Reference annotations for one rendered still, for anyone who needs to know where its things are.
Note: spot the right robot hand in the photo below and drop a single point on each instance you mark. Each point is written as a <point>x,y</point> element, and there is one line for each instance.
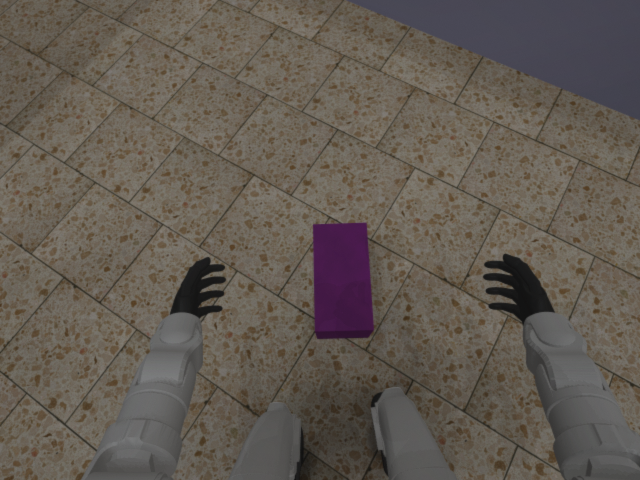
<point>529,296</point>

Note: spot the right robot foot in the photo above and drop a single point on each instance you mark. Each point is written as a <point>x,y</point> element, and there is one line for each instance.
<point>375,399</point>

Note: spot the carton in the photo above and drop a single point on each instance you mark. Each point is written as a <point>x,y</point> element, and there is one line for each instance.
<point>342,284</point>

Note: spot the robot right thigh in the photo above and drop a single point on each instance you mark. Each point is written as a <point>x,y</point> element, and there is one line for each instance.
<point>411,451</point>

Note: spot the left robot forearm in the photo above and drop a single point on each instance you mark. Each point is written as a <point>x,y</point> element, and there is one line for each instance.
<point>146,434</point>

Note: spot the left robot hand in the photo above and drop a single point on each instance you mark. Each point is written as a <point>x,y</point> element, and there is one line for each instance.
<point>189,298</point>

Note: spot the right robot forearm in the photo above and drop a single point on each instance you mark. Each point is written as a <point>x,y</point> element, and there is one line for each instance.
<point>591,435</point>

